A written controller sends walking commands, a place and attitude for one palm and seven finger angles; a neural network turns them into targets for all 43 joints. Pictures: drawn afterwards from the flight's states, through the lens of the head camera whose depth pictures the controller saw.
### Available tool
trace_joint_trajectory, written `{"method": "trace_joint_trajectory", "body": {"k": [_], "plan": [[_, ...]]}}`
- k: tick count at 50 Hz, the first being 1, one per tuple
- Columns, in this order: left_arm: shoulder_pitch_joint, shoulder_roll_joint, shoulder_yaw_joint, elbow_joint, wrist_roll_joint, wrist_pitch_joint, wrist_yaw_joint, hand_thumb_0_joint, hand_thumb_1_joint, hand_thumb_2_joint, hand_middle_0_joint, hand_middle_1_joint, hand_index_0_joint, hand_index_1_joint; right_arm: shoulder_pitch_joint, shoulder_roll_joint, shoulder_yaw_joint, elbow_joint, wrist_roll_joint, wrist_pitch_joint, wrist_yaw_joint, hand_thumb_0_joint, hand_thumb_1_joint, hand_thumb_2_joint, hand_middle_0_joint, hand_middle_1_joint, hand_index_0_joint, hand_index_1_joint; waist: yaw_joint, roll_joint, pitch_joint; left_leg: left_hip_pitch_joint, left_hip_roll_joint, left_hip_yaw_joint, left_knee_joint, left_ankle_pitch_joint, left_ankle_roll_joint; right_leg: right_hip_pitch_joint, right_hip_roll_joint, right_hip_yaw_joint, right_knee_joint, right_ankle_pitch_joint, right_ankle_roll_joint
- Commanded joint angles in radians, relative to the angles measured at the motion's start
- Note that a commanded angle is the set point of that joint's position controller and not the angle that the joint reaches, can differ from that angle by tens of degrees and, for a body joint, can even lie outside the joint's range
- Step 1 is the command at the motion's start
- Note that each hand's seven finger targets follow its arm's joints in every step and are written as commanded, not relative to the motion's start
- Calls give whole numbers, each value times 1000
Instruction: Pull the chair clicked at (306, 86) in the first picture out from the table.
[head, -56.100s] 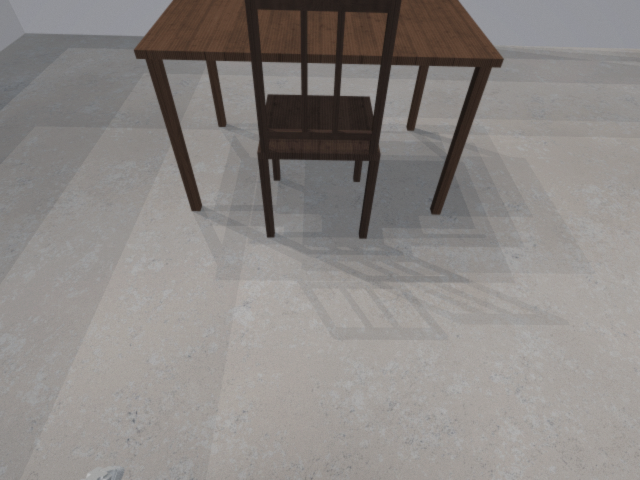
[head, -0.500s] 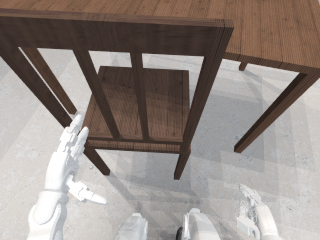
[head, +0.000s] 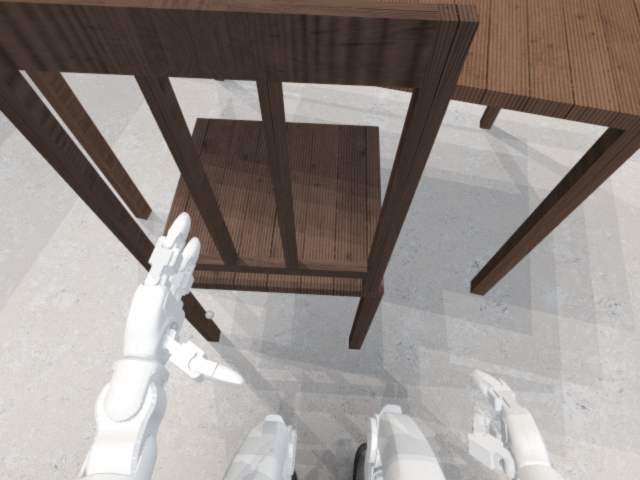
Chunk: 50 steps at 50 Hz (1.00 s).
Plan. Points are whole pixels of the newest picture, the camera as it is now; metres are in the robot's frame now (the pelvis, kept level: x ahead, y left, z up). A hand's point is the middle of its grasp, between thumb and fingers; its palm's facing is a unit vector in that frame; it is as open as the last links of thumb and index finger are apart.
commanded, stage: aim the fingers beside a spindle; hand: left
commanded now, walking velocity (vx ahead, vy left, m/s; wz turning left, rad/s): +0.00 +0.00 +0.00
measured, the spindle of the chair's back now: (203, 196) +0.44 +0.17 +0.05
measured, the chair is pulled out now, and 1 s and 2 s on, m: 0.14 0.14 0.14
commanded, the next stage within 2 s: push the fingers through the gap in 0.50 s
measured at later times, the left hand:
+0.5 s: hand (211, 313) +0.30 +0.14 +0.02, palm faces -0.05 -1.00 -0.06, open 16.9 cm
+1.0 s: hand (209, 283) +0.34 +0.15 +0.02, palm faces -0.06 -1.00 -0.05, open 16.9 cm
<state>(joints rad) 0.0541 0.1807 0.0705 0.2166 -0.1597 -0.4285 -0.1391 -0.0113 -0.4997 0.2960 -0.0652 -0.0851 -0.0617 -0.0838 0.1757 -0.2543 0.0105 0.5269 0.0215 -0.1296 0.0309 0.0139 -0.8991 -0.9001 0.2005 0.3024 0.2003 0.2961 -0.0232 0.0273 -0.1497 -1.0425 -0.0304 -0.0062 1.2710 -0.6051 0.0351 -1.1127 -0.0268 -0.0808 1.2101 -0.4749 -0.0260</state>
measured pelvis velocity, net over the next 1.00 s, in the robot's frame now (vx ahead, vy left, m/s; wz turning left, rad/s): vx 0.00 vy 0.00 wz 0.00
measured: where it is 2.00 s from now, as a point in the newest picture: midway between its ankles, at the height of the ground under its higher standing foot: outside the picture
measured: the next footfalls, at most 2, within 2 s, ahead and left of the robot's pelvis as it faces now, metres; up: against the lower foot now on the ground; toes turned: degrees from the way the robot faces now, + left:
none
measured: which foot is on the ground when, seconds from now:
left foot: down 0.00-1.00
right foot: down 0.00-1.00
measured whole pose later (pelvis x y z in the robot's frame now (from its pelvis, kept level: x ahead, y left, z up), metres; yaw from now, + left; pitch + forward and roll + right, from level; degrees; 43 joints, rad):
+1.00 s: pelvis +0.00 +0.00 +0.00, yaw +0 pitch +22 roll -1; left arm -0.12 0.21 0.13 0.37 -0.18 -0.42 -0.18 -0.01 -0.50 0.30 -0.06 -0.08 -0.06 -0.08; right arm 0.19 -0.28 0.01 0.55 0.02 -0.13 0.02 0.01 -0.90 -0.90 0.20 0.30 0.20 0.30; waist -0.03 0.03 -0.15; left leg -1.06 -0.03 -0.01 1.27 -0.60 0.03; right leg -1.13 -0.03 -0.08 1.21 -0.47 -0.03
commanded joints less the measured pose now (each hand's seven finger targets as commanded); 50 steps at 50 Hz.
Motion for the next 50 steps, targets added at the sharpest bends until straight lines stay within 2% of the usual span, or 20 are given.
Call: {"method": "trace_joint_trajectory", "body": {"k": [1,3,6,8,9,11,15,17,18,19,22,23,30,33,35,38,41,44,48,50], "plan": [[-115,112,65,-232,-16,-79,5,0,-500,300,-60,-80,-60,-80,-15,-137,-62,-140,1,-43,-13,0,-900,-900,200,300,200,300,2,7,-371,132,9,-52,-196,333,-19,330,9,52,-142,175,-7],[-129,98,46,-248,-21,-78,2,0,-500,300,-60,-80,-60,-80,-6,-138,-64,-135,1,-45,-13,0,-900,-900,200,300,200,300,-6,21,-375,157,12,-59,-198,348,-21,318,9,46,-144,179,-6],[-111,72,20,-212,-23,-67,-6,0,-500,300,-60,-80,-60,-80,-4,-141,-64,-134,5,-44,-13,0,-900,-900,200,300,200,300,-19,-18,-357,147,14,-61,-195,348,-18,312,10,43,-147,187,-3],[-128,84,30,-194,-21,-63,-5,0,-500,300,-60,-80,-60,-80,0,-144,-65,-128,4,-41,-15,0,-900,-900,200,300,200,300,-22,-16,-343,134,12,-58,-192,331,-17,307,10,46,-151,176,-2],[-137,88,34,-187,-19,-62,-5,0,-500,300,-60,-80,-60,-80,-2,-145,-66,-126,5,-41,-16,0,-900,-900,200,300,200,300,-21,-34,-344,120,11,-55,-189,318,-15,313,9,50,-151,171,-1],[-163,102,47,-194,-15,-68,0,0,-500,300,-60,-80,-60,-80,-4,-144,-64,-125,3,-42,-17,0,-900,-900,200,300,200,300,-15,-10,-350,127,8,-57,-191,324,-17,314,8,51,-145,176,-6],[-98,119,73,-217,-15,-78,9,0,-500,300,-60,-80,-60,-80,7,-141,-67,-138,0,-41,-10,0,-900,-900,200,300,200,300,5,-8,-398,143,6,-50,-187,390,-21,359,8,56,-136,244,-10],[-116,93,48,-215,-15,-80,7,0,-500,300,-60,-80,-60,-80,5,-137,-65,-134,2,-40,-8,0,-900,-900,200,300,200,300,-6,-12,-365,139,8,-52,-191,370,-21,340,8,51,-140,227,-7],[-92,106,64,-207,-16,-80,8,0,-500,300,-60,-80,-60,-80,1,-140,-68,-134,1,-40,-7,0,-900,-900,200,300,200,300,1,-12,-367,139,8,-49,-190,370,-20,343,9,55,-143,226,-7],[-95,78,34,-207,-17,-77,4,0,-500,300,-60,-80,-60,-80,1,-137,-65,-139,2,-39,-6,0,-900,-900,200,300,200,300,-8,-18,-365,133,6,-46,-187,364,-17,345,8,56,-146,227,-5],[-85,124,86,-174,-17,-76,-1,0,-500,300,-60,-80,-60,-80,0,-141,-67,-134,6,-35,-9,0,-900,-900,200,300,200,300,-1,-43,-347,90,3,-38,-183,325,-15,362,8,69,-150,211,-6],[-112,95,54,-185,-16,-78,-7,0,-500,300,-60,-80,-60,-80,-5,-139,-65,-136,5,-36,-8,0,-900,-900,200,300,200,300,-9,-25,-341,92,2,-41,-185,318,-15,348,7,65,-148,200,-6],[-90,146,109,-206,-38,-95,-27,0,-500,300,-60,-80,-60,-80,-1,-140,-66,-135,5,-47,-15,0,-900,-900,200,300,200,300,-4,-29,-368,86,-1,-32,-169,320,-11,381,9,83,-159,214,-6],[-189,139,104,-157,-44,-91,-44,0,-500,300,-60,-80,-60,-80,-5,-143,-62,-111,6,-51,-22,0,-900,-900,200,300,200,300,-29,-43,-329,53,0,-31,-158,268,-7,349,7,93,-171,153,0],[-258,151,110,-137,-44,-90,-52,0,-500,300,-60,-80,-60,-80,-4,-147,-61,-100,8,-56,-30,0,-900,-900,200,300,200,300,-35,-16,-327,61,1,-32,-155,257,-6,324,8,93,-170,133,-2],[-261,152,115,-128,-49,-84,-64,0,-500,300,-60,-80,-60,-80,5,-153,-62,-96,2,-64,-32,0,-900,-900,200,300,200,300,-16,17,-386,110,0,-40,-167,311,-11,340,7,80,-156,181,-6],[-282,144,104,-114,-48,-70,-67,0,-500,300,-60,-80,-60,-80,18,-157,-65,-96,1,-66,-27,0,-900,-900,200,300,200,300,-20,14,-416,138,2,-47,-169,362,-14,342,7,68,-148,229,-5],[-294,147,117,-83,-46,-58,-57,0,-500,300,-60,-80,-60,-80,24,-158,-66,-95,1,-56,-21,0,-900,-900,200,300,200,300,-17,-15,-405,121,4,-49,-178,362,-17,348,10,64,-145,235,-5],[-338,135,110,-45,-31,-56,-35,0,-500,300,-60,-80,-60,-80,28,-159,-66,-93,-1,-46,-16,0,-900,-900,200,300,200,300,-18,-12,-386,121,3,-48,-185,351,-19,324,11,60,-146,215,-5],[-367,157,131,-28,-21,-63,-22,0,-500,300,-60,-80,-60,-80,29,-162,-65,-93,-3,-40,-15,0,-900,-900,200,300,200,300,-19,-12,-386,113,3,-47,-183,346,-18,321,13,62,-143,211,-7]]}}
